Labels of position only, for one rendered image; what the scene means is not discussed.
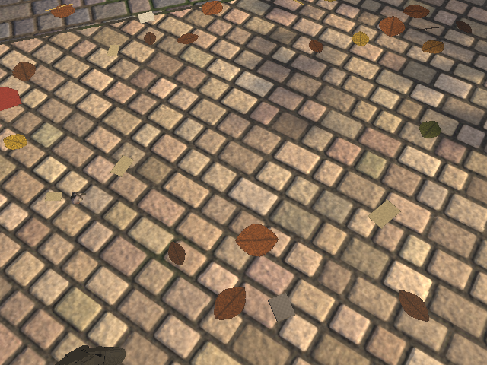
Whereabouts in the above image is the left robot hand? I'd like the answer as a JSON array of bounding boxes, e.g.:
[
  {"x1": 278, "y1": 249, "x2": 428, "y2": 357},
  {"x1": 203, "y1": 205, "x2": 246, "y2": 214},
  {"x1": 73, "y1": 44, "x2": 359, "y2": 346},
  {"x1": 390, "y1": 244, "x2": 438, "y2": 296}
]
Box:
[{"x1": 55, "y1": 345, "x2": 126, "y2": 365}]

